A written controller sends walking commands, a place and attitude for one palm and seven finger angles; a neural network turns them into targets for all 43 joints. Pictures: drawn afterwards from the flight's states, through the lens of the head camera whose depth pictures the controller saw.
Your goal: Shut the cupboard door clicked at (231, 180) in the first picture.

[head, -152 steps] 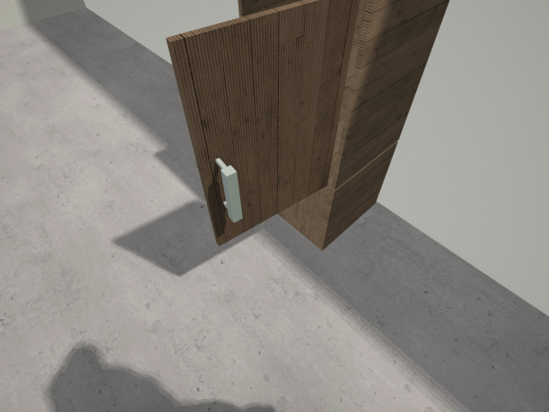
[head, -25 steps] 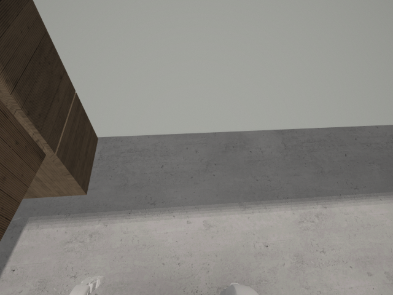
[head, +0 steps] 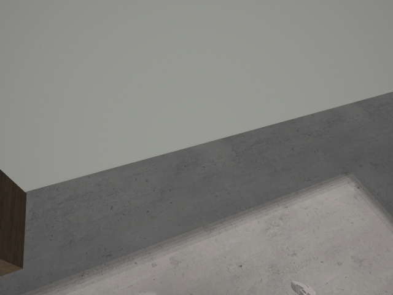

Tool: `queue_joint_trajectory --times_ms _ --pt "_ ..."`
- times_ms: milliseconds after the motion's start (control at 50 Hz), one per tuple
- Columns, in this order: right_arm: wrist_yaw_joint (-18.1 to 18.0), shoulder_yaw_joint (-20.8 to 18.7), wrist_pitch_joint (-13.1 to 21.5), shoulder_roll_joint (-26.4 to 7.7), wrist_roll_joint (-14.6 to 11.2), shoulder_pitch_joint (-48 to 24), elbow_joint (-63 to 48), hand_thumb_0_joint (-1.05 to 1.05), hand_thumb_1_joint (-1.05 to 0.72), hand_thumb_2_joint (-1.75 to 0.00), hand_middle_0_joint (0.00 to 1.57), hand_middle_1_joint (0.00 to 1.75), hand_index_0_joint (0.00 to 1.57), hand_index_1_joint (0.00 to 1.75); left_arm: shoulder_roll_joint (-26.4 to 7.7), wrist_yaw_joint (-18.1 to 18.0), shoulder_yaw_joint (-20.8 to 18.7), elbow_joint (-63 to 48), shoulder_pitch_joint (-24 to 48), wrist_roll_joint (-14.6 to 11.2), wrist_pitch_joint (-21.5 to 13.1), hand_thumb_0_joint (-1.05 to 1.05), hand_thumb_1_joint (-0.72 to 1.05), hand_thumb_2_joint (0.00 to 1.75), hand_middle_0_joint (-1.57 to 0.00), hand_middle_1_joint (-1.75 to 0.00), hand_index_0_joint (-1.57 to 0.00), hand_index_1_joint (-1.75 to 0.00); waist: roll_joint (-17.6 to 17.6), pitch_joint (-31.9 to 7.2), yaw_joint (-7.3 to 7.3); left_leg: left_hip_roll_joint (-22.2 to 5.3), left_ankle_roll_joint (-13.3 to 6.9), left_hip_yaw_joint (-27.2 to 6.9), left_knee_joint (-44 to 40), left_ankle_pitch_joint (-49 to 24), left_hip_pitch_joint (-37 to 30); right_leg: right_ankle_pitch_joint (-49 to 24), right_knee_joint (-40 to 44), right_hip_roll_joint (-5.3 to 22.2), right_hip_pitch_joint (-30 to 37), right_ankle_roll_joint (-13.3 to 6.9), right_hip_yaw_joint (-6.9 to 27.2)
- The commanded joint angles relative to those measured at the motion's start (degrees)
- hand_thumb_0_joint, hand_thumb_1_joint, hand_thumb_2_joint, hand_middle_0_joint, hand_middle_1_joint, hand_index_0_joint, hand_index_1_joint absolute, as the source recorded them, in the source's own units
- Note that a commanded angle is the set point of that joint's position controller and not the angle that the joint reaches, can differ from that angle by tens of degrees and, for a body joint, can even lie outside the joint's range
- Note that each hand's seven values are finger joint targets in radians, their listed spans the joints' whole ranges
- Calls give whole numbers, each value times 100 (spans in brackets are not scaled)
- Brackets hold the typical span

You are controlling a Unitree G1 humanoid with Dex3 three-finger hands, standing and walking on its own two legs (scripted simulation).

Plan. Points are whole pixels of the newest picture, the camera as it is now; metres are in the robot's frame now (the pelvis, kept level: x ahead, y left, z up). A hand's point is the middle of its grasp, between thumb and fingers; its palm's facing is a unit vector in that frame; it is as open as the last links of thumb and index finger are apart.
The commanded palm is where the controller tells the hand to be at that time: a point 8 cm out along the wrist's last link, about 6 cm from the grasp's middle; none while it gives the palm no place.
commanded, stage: walk to a spot facing it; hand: left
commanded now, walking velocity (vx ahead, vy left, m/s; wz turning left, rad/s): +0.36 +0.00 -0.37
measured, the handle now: out of the picture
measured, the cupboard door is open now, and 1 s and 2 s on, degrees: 82 82 82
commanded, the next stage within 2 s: turn to face it in 0.42 s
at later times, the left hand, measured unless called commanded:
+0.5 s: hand (158, 228) +0.30 +0.12 -0.16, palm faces -0.10 -0.98 -0.20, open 7.2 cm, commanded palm none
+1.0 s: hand (176, 180) +0.44 +0.08 -0.15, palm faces +0.16 -0.96 -0.24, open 7.2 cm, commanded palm none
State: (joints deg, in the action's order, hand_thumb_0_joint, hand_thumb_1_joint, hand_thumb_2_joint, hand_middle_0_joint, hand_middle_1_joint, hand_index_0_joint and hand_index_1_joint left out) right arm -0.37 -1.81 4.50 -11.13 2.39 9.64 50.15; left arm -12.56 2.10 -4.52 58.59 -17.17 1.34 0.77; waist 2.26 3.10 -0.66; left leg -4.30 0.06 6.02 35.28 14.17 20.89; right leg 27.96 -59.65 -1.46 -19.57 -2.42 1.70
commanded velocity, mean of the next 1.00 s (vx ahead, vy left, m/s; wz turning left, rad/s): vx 0.16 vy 0.00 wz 0.23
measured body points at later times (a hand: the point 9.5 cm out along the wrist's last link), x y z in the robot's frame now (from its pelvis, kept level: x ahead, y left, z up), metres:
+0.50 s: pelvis +0.22 -0.07 +0.02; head +0.26 -0.07 +0.46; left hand +0.30 +0.17 -0.14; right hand +0.21 -0.31 -0.13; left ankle +0.29 +0.07 -0.69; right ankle +0.16 -0.15 -0.73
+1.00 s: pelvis +0.38 -0.12 +0.01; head +0.43 -0.12 +0.46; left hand +0.43 +0.13 -0.13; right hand +0.47 -0.36 -0.14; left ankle +0.35 +0.03 -0.67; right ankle +0.34 -0.20 -0.72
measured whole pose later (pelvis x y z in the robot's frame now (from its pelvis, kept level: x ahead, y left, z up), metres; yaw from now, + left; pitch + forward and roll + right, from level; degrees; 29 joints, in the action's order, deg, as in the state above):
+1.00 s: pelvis +0.38 -0.12 +0.01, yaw +8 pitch +2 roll +4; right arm 0.3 -3.9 -3.0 -12.2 0.9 10.0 57.3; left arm -10.4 -1.3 -3.4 54.2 -10.6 1.4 -1.6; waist 2.6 4.4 0.7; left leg -1.7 2.7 5.0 53.8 26.3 26.0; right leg 21.0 -29.9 6.7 -10.2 -1.3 -11.9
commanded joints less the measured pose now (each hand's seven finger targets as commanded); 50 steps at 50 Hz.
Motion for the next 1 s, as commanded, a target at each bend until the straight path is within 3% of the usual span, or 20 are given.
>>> queue_joint_trajectory --times_ms 0,80,180,200,220,240,280,340,500,520,560,600,640,740,760,780,800,840,900,980 --pt "-110 -229 6 -922 3 1037 179 0 -90 -90 20 30 20 30 -288 116 -98 -887 830 70 -267 0 90 90 -20 -30 -20 -30 -1187 110 262 -1795 -740 -1829 -2464 819 -1232 -752 -1008 720 -2163 127 -14" --pt "-60 -251 -6 -947 -7 1059 355 0 -90 -90 20 30 20 30 -40 174 16 -903 961 40 -162 0 90 90 -20 -30 -20 -30 -1266 -194 215 -1350 -562 -219 -2300 -145 -1088 -1015 1137 659 -1005 184 -569" --pt "0 -261 -151 -982 -19 1025 476 0 -90 -90 20 30 20 30 -242 134 -52 -706 614 68 -210 0 90 90 -20 -30 -20 -30 -725 -244 -59 -1171 -329 159 -1431 318 -513 -1493 2602 181 888 114 -1112" --pt "21 -232 -155 -878 -60 930 483 0 -90 -90 20 30 20 30 -519 84 -127 -488 -58 70 -256 0 90 90 -20 -30 -20 -30 -228 -473 -410 -856 -144 457 -389 82 -22 -1235 2931 271 1928 -46 -798" --pt "78 -145 -137 -521 -150 837 343 0 -90 -90 20 30 20 30 -1134 -7 -283 -257 -877 94 -330 0 90 90 -20 -30 -20 -30 1248 -863 -794 -225 127 990 1470 718 1365 -276 3612 1573 3215 -616 1159" --pt "93 -132 -137 -439 -171 406 76 0 -90 -90 20 30 20 30 -1526 -110 -366 -140 -1329 -16 -321 0 90 90 -20 -30 -20 -30 1734 -874 -969 90 147 423 2868 2342 2145 -382 4645 2630 3289 -1212 2987" --pt "61 -221 -147 -536 -124 185 229 0 -90 -90 20 30 20 30 -1142 -223 -254 -281 -520 -22 -293 0 90 90 -20 -30 -20 -30 1222 -271 -553 -442 125 -436 3458 1475 2362 -97 4722 2412 2225 -1234 2395" --pt "87 -191 -244 -267 -69 575 577 0 -90 -90 20 30 20 30 -625 -254 -107 -389 241 22 -398 0 90 90 -20 -30 -20 -30 668 -121 36 -538 216 -347 2301 881 1139 -1566 4701 1887 976 -919 900" --pt "97 -139 -90 -248 -65 940 810 0 -90 -90 20 30 20 30 -605 -218 -79 1 124 -81 -467 0 90 90 -20 -30 -20 -30 37 -343 300 118 128 323 -797 -779 -741 -3351 3501 1168 1240 -431 -184" --pt "53 -195 -54 -514 -48 1504 979 0 -90 -90 20 30 20 30 -473 -223 -30 -28 114 -85 -452 0 90 90 -20 -30 -20 -30 -503 -695 535 -166 -86 -128 -900 -1490 -1703 -3370 2527 929 809 -194 -465" --pt "-70 -324 -135 -1222 -5 2436 1135 0 -90 -90 20 30 20 30 -126 -249 127 -237 67 -97 -445 0 90 90 -20 -30 -20 -30 -1756 -1195 781 -2163 -1384 -2715 -1397 -3198 -2786 796 -257 -8 -853 153 -788" --pt "-141 -272 -182 -1034 -26 1894 1059 0 -90 -90 20 30 20 30 -143 -278 120 -375 665 -48 -392 0 90 90 -20 -30 -20 -30 -1696 -421 588 -2006 -1457 -2757 -1514 -3177 -1816 574 -909 460 -1506 231 -257" --pt "-150 -176 -180 -735 -45 1131 846 0 -90 -90 20 30 20 30 -100 -214 123 -356 679 -61 -302 0 90 90 -20 -30 -20 -30 -1398 -56 238 -1484 -1104 -1953 -1592 -2961 -892 313 126 652 -891 348 -245" --pt "-127 -273 -383 -962 -125 235 503 0 -90 -90 20 30 20 30 -182 -221 22 -184 -163 -52 -199 0 90 90 -20 -30 -20 -30 -681 -590 -189 -611 -535 -1332 -978 -1082 141 -1399 2855 252 1239 457 -779" --pt "-85 -262 -425 -752 -160 121 398 0 -90 -90 20 30 20 30 -493 -272 -45 -222 -259 -7 -216 0 90 90 -20 -30 -20 -30 50 -498 -263 -173 -226 -1026 -533 83 807 -1284 3678 860 1695 350 -123" --pt "-19 -220 -467 -440 -173 44 250 0 -90 -90 20 30 20 30 -1010 -312 -160 -300 -298 42 -215 0 90 90 -20 -30 -20 -30 1427 -344 -332 515 172 -221 606 1352 1381 -1210 4459 2272 1695 -171 1351" --pt "33 -280 -523 -523 -144 -77 162 0 -90 -90 20 30 20 30 -1254 -305 -175 -431 -264 35 -167 0 90 90 -20 -30 -20 -30 1398 -356 -433 478 170 -319 1965 2160 1190 -1164 4794 2977 1182 -699 1700" --pt "27 -315 -587 -466 -143 -142 252 0 -90 -90 20 30 20 30 -788 -395 -116 -536 144 12 -210 0 90 90 -20 -30 -20 -30 954 11 -139 108 214 -594 3162 1638 1589 -2841 4412 2723 1201 -758 1121" --pt "101 -206 -596 -196 -140 -186 252 0 -90 -90 20 30 20 30 -582 -398 -58 -525 60 24 -283 0 90 90 -20 -30 -20 -30 800 -175 -97 123 322 -237 2297 1402 1437 -5597 3655 2128 1891 -413 -401" --pt "166 -119 -590 -160 -159 -402 93 0 -90 -90 20 30 20 30 -849 -408 -96 -546 -77 27 -283 0 90 90 -20 -30 -20 -30 834 -496 -159 338 269 214 853 958 912 -6648 3183 2063 2398 -262 -832"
